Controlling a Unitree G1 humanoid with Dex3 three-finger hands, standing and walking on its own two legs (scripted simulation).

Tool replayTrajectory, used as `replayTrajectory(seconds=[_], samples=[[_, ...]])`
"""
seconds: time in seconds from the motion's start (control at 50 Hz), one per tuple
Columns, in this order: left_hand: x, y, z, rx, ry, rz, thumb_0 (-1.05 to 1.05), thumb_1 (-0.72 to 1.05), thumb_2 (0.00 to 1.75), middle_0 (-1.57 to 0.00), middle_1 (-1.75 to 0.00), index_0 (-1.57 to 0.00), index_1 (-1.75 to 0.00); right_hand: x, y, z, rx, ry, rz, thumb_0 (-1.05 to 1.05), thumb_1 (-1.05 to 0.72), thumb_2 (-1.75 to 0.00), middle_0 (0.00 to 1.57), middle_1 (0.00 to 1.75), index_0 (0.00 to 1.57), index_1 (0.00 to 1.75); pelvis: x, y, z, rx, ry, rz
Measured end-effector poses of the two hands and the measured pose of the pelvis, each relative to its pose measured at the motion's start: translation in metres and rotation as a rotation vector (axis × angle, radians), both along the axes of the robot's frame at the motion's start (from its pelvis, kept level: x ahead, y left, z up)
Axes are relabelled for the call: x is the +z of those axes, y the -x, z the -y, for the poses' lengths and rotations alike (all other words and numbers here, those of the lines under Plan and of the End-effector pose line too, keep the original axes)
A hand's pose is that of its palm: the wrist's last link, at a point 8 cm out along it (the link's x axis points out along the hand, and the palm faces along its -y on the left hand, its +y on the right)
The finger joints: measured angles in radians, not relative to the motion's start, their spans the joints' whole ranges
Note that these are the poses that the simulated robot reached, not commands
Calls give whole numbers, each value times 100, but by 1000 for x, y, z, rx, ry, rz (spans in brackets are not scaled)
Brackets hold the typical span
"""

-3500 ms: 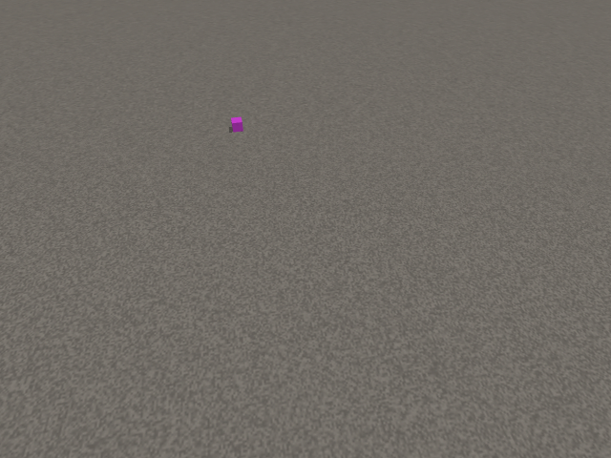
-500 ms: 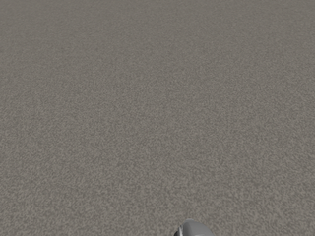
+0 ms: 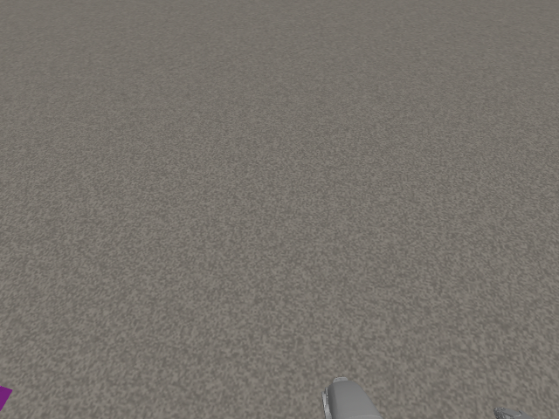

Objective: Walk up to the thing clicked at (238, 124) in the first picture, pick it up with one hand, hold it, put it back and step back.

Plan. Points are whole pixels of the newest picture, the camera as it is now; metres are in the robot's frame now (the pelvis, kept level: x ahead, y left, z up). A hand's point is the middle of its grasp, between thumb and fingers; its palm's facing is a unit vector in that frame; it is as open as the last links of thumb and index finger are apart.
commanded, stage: walk up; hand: left
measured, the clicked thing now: out of the picture +0.35 +0.88 -0.70
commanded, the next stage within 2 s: none
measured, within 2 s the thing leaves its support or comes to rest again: neither
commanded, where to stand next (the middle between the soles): -0.10 +0.80 m, yaw -18 degrees
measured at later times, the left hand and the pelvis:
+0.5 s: hand out of the picture +0.08 +0.56 -0.11, palm faces -0.10 -0.76 -0.64, open 7.4 cm; pelvis -0.01 +0.23 -0.02, yaw -4 degrees
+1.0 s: hand out of the picture +0.07 +0.71 -0.10, palm faces -0.16 -0.80 -0.58, open 7.4 cm; pelvis -0.04 +0.43 +0.00, yaw -8 degrees
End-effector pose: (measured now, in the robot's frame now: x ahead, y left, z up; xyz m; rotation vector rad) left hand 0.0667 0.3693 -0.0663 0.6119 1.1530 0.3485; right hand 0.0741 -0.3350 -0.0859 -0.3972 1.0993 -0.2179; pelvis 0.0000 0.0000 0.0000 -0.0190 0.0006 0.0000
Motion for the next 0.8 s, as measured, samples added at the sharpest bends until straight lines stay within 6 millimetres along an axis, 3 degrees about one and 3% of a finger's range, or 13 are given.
replayTrajectory(seconds=[0.08, 0.14, 0.2, 0.28, 0.38, 0.48, 0.54, 0.58, 0.7, 0.8], samples=[[0, -20, -6, -56, 56, -10, 1, 90, 89, -21, -30, -20, -30, -1, 27, -33, -48, -19, -57, 1, -91, -90, 20, 30, 20, 30, 8, -4, -27, -19, -7, 0], [-1, -30, -11, -96, 75, 6, 0, 90, 89, -21, -30, -20, -30, -13, 37, -54, -69, -39, -86, 1, -91, -90, 20, 30, 20, 30, 4, -7, -47, -35, -15, -4], [-3, -31, -25, -118, 68, 32, 0, 90, 89, -21, -30, -21, -30, -27, 36, -78, -67, -56, -100, 1, -91, -90, 20, 30, 20, 30, -3, -4, -67, -42, 12, 15], [8, -23, -55, -92, 59, 76, 0, 90, 89, -22, -30, -21, -30, -33, 24, -115, -25, -84, -108, 1, -91, -90, 20, 30, 20, 30, 1, -1, -100, -30, 17, 29], [18, -13, -114, -100, 24, 62, 0, 90, 89, -22, -30, -21, -30, -28, 3, -157, 0, -97, -36, 1, -91, -90, 20, 30, 20, 30, 1, 2, -147, -45, -2, 27], [11, -10, -198, -110, -19, 52, 0, 90, 89, -22, -30, -21, -30, -25, -8, -200, 4, -40, 15, 1, -91, -90, 20, 30, 20, 30, -14, 7, -210, -66, -3, 11], [-2, -11, -250, -90, -48, 38, 0, 90, 89, -22, -30, -21, -30, -24, 0, -232, -7, 2, 33, 1, -91, -90, 20, 30, 20, 30, -25, 12, -249, -86, -22, 25], [-5, -14, -270, -67, -54, 16, 0, 90, 89, -21, -30, -21, -30, -21, 14, -255, -34, 4, 25, 1, -91, -90, 20, 30, 20, 30, -21, 13, -268, -90, 1, 24], [-7, -26, -290, -113, 29, -21, 1, 91, 89, -21, -30, -20, -30, -11, 56, -316, -112, -29, -39, 1, -91, -90, 20, 30, 20, 30, -1, 16, -308, -106, 3, 17], [-8, -26, -295, -170, 75, -11, 0, 90, 89, -21, -30, -20, -30, -24, 74, -352, -137, -58, -69, 1, -90, -90, 21, 30, 20, 31, -3, 18, -342, -138, -8, 2]])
